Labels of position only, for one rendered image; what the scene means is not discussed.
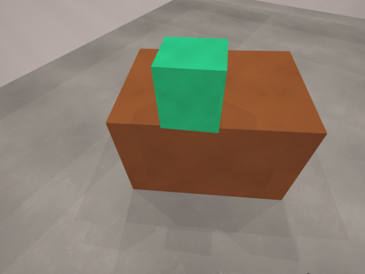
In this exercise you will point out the carton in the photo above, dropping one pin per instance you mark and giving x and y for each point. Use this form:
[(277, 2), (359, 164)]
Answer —
[(189, 76)]

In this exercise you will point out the pedestal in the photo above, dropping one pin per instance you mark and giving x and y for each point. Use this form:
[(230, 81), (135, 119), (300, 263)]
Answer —
[(269, 130)]

